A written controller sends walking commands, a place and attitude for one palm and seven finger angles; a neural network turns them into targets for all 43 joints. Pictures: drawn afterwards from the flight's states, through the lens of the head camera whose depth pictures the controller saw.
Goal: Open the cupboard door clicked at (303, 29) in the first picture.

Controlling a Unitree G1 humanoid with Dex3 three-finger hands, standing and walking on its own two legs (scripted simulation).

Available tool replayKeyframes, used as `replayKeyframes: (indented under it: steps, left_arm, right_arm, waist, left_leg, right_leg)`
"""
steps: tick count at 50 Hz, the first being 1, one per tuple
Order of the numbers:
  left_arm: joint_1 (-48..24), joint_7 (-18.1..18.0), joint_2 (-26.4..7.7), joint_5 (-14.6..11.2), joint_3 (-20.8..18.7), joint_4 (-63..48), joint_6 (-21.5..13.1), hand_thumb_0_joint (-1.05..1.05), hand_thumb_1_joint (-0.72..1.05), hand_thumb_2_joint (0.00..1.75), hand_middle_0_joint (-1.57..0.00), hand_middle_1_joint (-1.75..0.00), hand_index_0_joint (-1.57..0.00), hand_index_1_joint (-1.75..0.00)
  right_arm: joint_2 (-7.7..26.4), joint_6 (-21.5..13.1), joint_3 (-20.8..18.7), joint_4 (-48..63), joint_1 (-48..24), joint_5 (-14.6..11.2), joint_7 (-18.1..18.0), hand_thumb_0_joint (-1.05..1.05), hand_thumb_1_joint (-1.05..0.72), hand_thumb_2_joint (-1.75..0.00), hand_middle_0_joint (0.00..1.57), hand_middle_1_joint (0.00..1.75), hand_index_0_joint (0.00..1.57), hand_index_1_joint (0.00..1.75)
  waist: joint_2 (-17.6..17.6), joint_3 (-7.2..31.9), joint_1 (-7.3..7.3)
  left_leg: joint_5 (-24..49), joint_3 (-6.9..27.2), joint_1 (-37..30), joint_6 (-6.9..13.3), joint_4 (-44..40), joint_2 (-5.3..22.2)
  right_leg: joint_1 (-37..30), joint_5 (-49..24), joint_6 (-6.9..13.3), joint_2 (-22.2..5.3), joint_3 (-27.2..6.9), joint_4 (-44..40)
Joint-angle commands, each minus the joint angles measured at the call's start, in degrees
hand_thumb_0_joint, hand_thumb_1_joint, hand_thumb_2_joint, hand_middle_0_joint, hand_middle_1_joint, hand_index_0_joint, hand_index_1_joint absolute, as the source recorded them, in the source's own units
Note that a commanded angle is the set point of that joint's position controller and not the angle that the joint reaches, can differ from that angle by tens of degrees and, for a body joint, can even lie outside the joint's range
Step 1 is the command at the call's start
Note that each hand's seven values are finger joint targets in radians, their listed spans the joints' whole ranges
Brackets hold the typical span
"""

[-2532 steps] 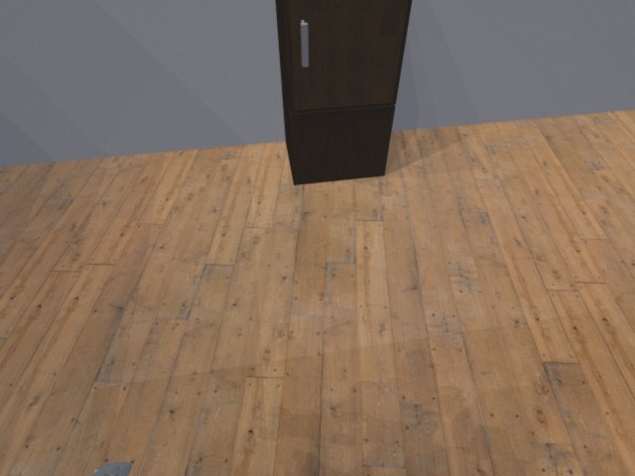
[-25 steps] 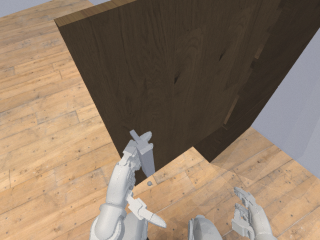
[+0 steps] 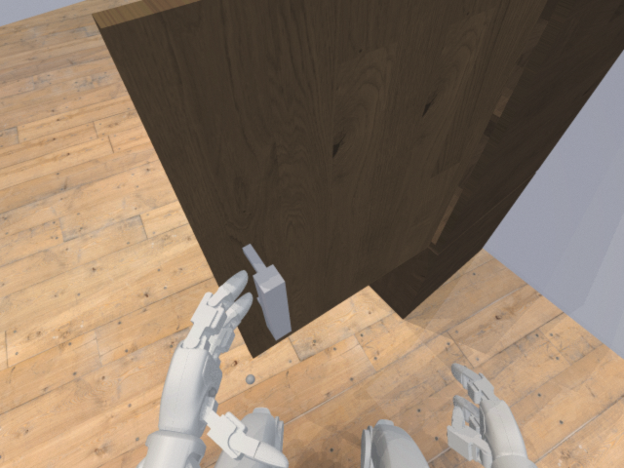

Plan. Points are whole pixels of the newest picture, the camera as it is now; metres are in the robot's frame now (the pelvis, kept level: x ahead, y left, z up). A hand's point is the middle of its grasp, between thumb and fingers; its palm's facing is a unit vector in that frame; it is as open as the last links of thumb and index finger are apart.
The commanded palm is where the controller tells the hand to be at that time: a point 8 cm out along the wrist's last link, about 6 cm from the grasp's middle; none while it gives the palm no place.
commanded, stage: slide the hand sideways off the handle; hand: left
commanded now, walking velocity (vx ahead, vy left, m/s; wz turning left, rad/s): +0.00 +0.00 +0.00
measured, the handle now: (266, 293) +0.32 +0.08 +0.05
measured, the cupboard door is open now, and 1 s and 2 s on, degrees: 84 84 84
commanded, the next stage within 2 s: draw the hand back to the body in 0.44 s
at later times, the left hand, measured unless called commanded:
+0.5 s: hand (199, 410) +0.19 +0.13 +0.05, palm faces -0.07 -1.00 -0.01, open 16.3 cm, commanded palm +0.16 +0.18 +0.05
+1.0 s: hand (128, 393) +0.18 +0.17 +0.13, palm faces -0.06 -1.00 -0.07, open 16.3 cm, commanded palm +0.15 +0.23 +0.15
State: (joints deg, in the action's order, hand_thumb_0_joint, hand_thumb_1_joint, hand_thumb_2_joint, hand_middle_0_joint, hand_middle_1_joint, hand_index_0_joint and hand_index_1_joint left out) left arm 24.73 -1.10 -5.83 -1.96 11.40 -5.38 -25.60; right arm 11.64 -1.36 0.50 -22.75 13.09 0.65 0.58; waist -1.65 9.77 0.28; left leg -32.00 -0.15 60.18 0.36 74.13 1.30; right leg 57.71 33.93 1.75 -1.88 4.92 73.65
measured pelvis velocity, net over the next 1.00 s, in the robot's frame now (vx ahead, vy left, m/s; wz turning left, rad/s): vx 0.01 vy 0.01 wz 0.01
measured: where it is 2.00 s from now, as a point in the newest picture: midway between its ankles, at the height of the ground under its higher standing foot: outside the picture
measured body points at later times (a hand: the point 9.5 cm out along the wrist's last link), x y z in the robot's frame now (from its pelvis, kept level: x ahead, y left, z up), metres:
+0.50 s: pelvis +0.00 +0.00 -0.01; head +0.07 +0.00 +0.43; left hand +0.18 +0.18 +0.05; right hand +0.20 -0.23 -0.09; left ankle +0.03 +0.12 -0.62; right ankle +0.02 -0.11 -0.62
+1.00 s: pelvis +0.01 +0.01 +0.04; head +0.04 +0.01 +0.49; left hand +0.18 +0.22 +0.14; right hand +0.19 -0.22 -0.02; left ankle +0.03 +0.12 -0.62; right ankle +0.02 -0.11 -0.62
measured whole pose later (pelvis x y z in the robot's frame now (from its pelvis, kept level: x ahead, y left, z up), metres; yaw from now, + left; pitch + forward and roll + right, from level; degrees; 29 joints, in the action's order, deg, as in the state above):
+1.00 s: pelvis +0.01 +0.01 +0.04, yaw +0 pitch +11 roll -3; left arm 37.3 11.4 -14.5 -14.0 -3.7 -19.9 -16.7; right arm 12.3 -2.5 0.7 -21.9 16.3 -2.8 -4.0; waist -3.0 9.2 0.2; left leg -29.1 1.0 46.2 0.8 63.9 1.6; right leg 42.3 29.7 0.9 -0.8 6.0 60.7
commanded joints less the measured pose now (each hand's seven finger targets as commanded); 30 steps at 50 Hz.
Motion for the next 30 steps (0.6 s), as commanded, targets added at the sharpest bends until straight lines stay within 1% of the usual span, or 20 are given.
replayKeyframes:
  steps: [1,3,6,8,9,10,11,12,13,15,19,20,21,23,24,25,27,28,29,30]
  left_arm:
    - [3.00,2.73,-1.62,-1.97,-2.31,-14.73,-4.86,0.00,-0.50,0.30,-0.15,-0.30,-0.15,-0.30]
    - [4.55,3.81,-3.31,-2.68,-4.33,-15.61,-4.61,0.00,-0.50,0.30,-0.15,-0.30,-0.15,-0.30]
    - [5.37,5.41,-3.47,-3.77,-4.93,-16.30,-4.69,0.00,-0.50,0.30,-0.15,-0.30,-0.15,-0.30]
    - [7.05,6.37,-4.81,-4.77,-7.04,-16.83,-4.66,0.00,-0.50,0.30,-0.15,-0.30,-0.15,-0.30]
    - [7.35,6.97,-4.48,-4.97,-6.81,-16.27,-4.60,0.00,-0.50,0.30,-0.15,-0.30,-0.15,-0.30]
    - [6.62,7.51,-4.70,-5.38,-7.07,-16.94,-4.82,0.00,-0.50,0.30,-0.15,-0.30,-0.15,-0.30]
    - [7.56,8.14,-4.65,-5.80,-7.18,-16.93,-4.78,0.00,-0.50,0.30,-0.15,-0.30,-0.15,-0.30]
    - [7.58,8.72,-4.73,-6.11,-7.31,-16.85,-4.70,0.00,-0.50,0.30,-0.15,-0.30,-0.15,-0.30]
    - [7.74,9.01,-5.66,-6.53,-8.31,-17.50,-4.62,0.00,-0.50,0.30,-0.15,-0.30,-0.15,-0.30]
    - [8.60,9.86,-6.67,-7.30,-9.93,-17.46,-4.53,0.00,-0.50,0.30,-0.15,-0.30,-0.15,-0.30]
    - [11.00,11.48,-8.07,-8.57,-12.77,-17.43,-3.98,0.00,-0.50,0.30,-0.15,-0.30,-0.15,-0.30]
    - [11.34,12.06,-6.80,-8.97,-11.68,-17.34,-3.87,0.00,-0.50,0.30,-0.15,-0.30,-0.15,-0.30]
    - [10.62,12.41,-6.55,-9.34,-11.30,-18.13,-3.90,0.00,-0.50,0.30,-0.15,-0.30,-0.15,-0.30]
    - [9.31,12.77,-6.16,-9.66,-10.07,-19.10,-4.03,0.00,-0.50,0.30,-0.15,-0.30,-0.15,-0.30]
    - [10.09,12.81,-6.02,-9.39,-9.75,-18.88,-4.09,0.00,-0.50,0.30,-0.15,-0.30,-0.15,-0.30]
    - [9.57,12.81,-5.76,-9.19,-8.99,-19.13,-4.04,0.00,-0.50,0.30,-0.15,-0.30,-0.15,-0.30]
    - [8.15,12.35,-6.14,-8.69,-8.59,-19.38,-3.93,0.00,-0.50,0.30,-0.15,-0.30,-0.15,-0.30]
    - [8.63,11.65,-8.44,-8.59,-10.88,-21.46,-3.66,0.00,-0.50,0.30,-0.15,-0.30,-0.15,-0.30]
    - [8.59,11.08,-9.42,-8.25,-11.16,-24.90,-3.49,0.00,-0.50,0.30,-0.15,-0.30,-0.15,-0.30]
    - [9.22,10.49,-9.85,-8.08,-11.46,-26.11,-2.74,0.00,-0.50,0.30,-0.15,-0.30,-0.15,-0.30]
  right_arm:
    - [6.06,-3.25,-3.13,9.49,-2.59,-0.28,-0.56,0.00,-0.90,-0.90,0.20,0.30,0.20,0.30]
    - [6.13,-3.13,-3.31,9.48,-2.74,-0.39,-0.99,0.00,-0.90,-0.90,0.20,0.30,0.20,0.30]
    - [6.08,-3.31,-3.53,9.30,-2.89,-0.67,-1.35,0.00,-0.90,-0.90,0.20,0.30,0.20,0.30]
    - [6.06,-3.29,-3.78,9.27,-3.15,-0.75,-1.75,0.00,-0.90,-0.90,0.20,0.30,0.20,0.30]
    - [6.12,-3.31,-3.76,9.26,-3.24,-0.85,-1.89,0.00,-0.90,-0.90,0.20,0.30,0.20,0.30]
    - [6.24,-3.44,-3.87,9.13,-3.13,-0.88,-2.03,0.00,-0.90,-0.90,0.20,0.30,0.20,0.30]
    - [6.16,-3.53,-3.88,9.32,-3.30,-0.93,-2.14,0.00,-0.90,-0.90,0.20,0.30,0.20,0.30]
    - [6.21,-3.57,-3.93,9.18,-3.16,-1.06,-2.25,0.00,-0.90,-0.90,0.20,0.30,0.20,0.30]
    - [6.29,-3.60,-3.98,9.25,-3.48,-1.07,-2.43,0.00,-0.90,-0.90,0.20,0.30,0.20,0.30]
    - [6.16,-3.65,-4.10,9.19,-3.46,-1.13,-2.68,0.00,-0.90,-0.90,0.20,0.30,0.20,0.30]
    - [6.07,-3.46,-4.39,8.95,-4.20,-1.45,-3.11,0.00,-0.90,-0.90,0.20,0.30,0.20,0.30]
    - [6.04,-3.55,-4.35,9.07,-4.23,-1.51,-3.07,0.00,-0.90,-0.90,0.20,0.30,0.20,0.30]
    - [6.21,-3.72,-4.31,9.13,-4.07,-1.58,-3.07,0.00,-0.90,-0.90,0.20,0.30,0.20,0.30]
    - [6.43,-4.24,-4.21,9.14,-4.19,-1.52,-3.17,0.00,-0.90,-0.90,0.20,0.30,0.20,0.30]
    - [6.46,-4.38,-4.31,9.12,-4.12,-1.47,-3.13,0.00,-0.90,-0.90,0.20,0.30,0.20,0.30]
    - [6.68,-4.54,-4.27,9.27,-3.88,-1.44,-3.10,0.00,-0.90,-0.90,0.20,0.30,0.20,0.30]
    - [6.78,-4.72,-4.15,9.39,-3.76,-1.40,-3.12,0.00,-0.90,-0.90,0.20,0.30,0.20,0.30]
    - [6.77,-4.46,-4.32,9.73,-3.78,-1.49,-3.26,0.00,-0.90,-0.90,0.20,0.30,0.20,0.30]
    - [6.78,-4.33,-4.26,10.53,-3.78,-1.50,-3.25,0.00,-0.90,-0.90,0.20,0.30,0.20,0.30]
    - [6.54,-4.05,-4.19,10.87,-3.28,-1.72,-3.31,0.00,-0.90,-0.90,0.20,0.30,0.20,0.30]
  waist:
    - [3.12,13.51,0.24]
    - [2.97,13.95,-0.08]
    - [3.17,12.91,0.47]
    - [2.97,13.79,-0.09]
    - [3.36,12.91,0.19]
    - [3.70,13.35,0.45]
    - [2.79,13.09,0.15]
    - [3.11,12.64,0.51]
    - [2.51,13.06,-0.02]
    - [3.19,13.44,-0.07]
    - [2.16,13.92,-1.11]
    - [2.33,13.06,-0.57]
    - [1.81,13.03,-0.36]
    - [1.70,12.89,0.08]
    - [1.52,12.59,0.04]
    - [1.51,12.32,0.48]
    - [1.83,11.60,0.64]
    - [1.15,12.76,-0.51]
    - [-1.11,14.80,-1.21]
    - [-1.43,14.92,-1.20]
  left_leg:
    - [10.90,1.88,-8.69,0.74,-8.91,-2.51]
    - [11.99,1.85,-8.21,0.86,-8.37,-2.53]
    - [11.14,1.68,-7.38,0.85,-7.49,-2.52]
    - [11.69,1.65,-6.64,0.89,-6.90,-2.50]
    - [11.47,1.54,-6.46,0.84,-6.65,-2.45]
    - [11.46,1.70,-6.47,0.89,-6.35,-2.42]
    - [11.15,1.56,-6.15,0.83,-6.21,-2.45]
    - [10.62,1.67,-6.18,0.87,-6.18,-2.35]
    - [10.93,1.81,-5.60,0.94,-6.05,-2.40]
    - [10.74,1.59,-5.18,0.84,-5.51,-2.36]
    - [11.88,1.63,-5.40,0.71,-5.79,-2.22]
    - [11.34,1.68,-5.67,0.79,-5.95,-2.32]
    - [11.26,1.81,-5.72,0.85,-5.85,-2.34]
    - [11.03,2.25,-5.38,1.03,-5.58,-2.33]
    - [10.64,2.23,-5.60,0.96,-5.57,-2.22]
    - [9.81,2.43,-5.73,1.01,-5.69,-2.15]
    - [8.21,2.70,-5.20,1.02,-5.83,-2.17]
    - [8.51,2.81,-5.82,1.03,-6.78,-2.00]
    - [9.05,2.61,-8.07,1.02,-7.85,-2.08]
    - [9.46,2.62,-9.98,1.03,-9.15,-2.05]
  right_leg:
    - [-9.97,-14.51,0.31,2.02,-3.54,-11.36]
    - [-10.65,-15.68,0.39,2.17,-3.60,-11.02]
    - [-9.73,-15.08,0.03,2.07,-3.96,-11.15]
    - [-10.61,-15.29,0.12,2.23,-4.21,-10.98]
    - [-9.97,-15.23,-0.07,2.14,-4.36,-11.03]
    - [-9.70,-15.13,-0.12,2.17,-4.20,-10.67]
    - [-9.71,-14.61,-0.13,2.07,-4.66,-10.98]
    - [-9.01,-13.87,-0.19,2.24,-4.46,-11.05]
    - [-9.58,-13.64,0.02,2.28,-4.64,-10.89]
    - [-9.95,-13.66,-0.26,2.09,-5.35,-11.18]
    - [-10.44,-14.36,-0.05,2.35,-4.83,-10.36]
    - [-9.84,-13.88,-0.18,2.37,-4.67,-10.81]
    - [-9.40,-13.67,-0.19,2.40,-4.58,-10.67]
    - [-8.77,-12.69,-0.05,2.50,-4.38,-10.33]
    - [-7.85,-12.12,-0.08,2.50,-4.19,-10.21]
    - [-6.65,-10.95,-0.09,2.60,-3.65,-9.95]
    - [-5.77,-8.51,0.03,2.56,-3.61,-10.05]
    - [-6.82,-8.04,0.29,2.82,-3.36,-10.09]
    - [-7.50,-8.61,0.34,2.66,-3.30,-10.28]
    - [-8.16,-9.36,0.32,2.80,-2.83,-10.86]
